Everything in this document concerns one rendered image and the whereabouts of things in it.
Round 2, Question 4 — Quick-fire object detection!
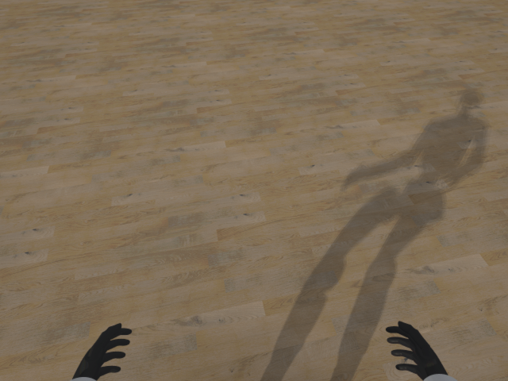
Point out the robot right hand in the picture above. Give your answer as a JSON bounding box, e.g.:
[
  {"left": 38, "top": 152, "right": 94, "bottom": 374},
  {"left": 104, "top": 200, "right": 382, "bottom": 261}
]
[{"left": 386, "top": 321, "right": 448, "bottom": 381}]

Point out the robot left hand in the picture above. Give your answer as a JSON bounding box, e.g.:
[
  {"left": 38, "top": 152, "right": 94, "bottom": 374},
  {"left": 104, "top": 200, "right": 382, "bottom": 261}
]
[{"left": 72, "top": 323, "right": 132, "bottom": 381}]

